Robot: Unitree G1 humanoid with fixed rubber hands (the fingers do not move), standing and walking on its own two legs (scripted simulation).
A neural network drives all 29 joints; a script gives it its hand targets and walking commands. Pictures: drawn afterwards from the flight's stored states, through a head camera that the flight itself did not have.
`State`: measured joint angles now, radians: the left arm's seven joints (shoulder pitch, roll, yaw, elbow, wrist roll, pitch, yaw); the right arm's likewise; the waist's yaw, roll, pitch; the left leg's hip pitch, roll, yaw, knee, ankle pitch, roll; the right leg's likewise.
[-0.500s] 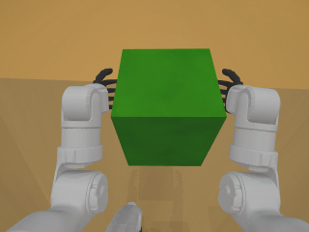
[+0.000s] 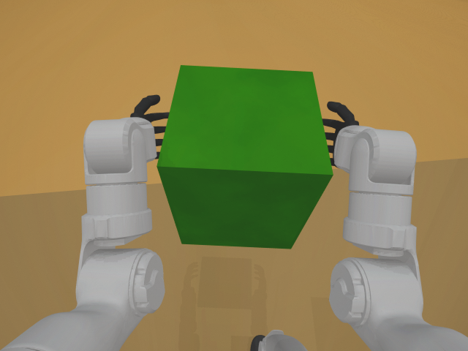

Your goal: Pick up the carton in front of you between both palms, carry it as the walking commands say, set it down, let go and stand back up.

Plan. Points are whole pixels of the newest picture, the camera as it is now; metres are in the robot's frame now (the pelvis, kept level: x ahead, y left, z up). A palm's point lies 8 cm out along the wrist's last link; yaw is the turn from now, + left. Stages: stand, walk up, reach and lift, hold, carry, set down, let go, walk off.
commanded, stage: carry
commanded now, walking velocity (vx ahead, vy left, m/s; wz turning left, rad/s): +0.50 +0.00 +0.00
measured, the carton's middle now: (241, 165) +0.40 -0.02 +0.10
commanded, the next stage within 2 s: none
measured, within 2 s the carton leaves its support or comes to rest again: neither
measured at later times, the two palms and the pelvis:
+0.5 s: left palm (147, 40) +0.68 +0.17 +0.19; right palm (288, 39) +0.67 -0.13 +0.20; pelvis +0.30 +0.02 +0.03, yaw +0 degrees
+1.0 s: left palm out of the picture +0.94 +0.16 +0.22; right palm out of the picture +0.98 -0.13 +0.23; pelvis +0.59 -0.01 +0.07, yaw +1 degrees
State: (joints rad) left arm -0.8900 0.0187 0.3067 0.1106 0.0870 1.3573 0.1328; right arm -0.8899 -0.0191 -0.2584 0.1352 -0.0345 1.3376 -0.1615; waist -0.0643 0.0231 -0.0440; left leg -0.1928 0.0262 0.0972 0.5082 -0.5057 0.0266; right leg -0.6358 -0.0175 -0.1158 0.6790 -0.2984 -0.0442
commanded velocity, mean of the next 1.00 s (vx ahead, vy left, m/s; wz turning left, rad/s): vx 0.50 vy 0.00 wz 0.00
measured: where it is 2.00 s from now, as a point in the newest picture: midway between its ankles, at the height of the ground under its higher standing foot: (218, 146)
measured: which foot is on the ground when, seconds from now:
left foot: down 0.00-0.04, up 0.06-0.40, down 0.42-0.86, up 0.88-1.00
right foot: up 0.00-0.00, down 0.02-0.44, up 0.46-0.80, down 0.82-1.00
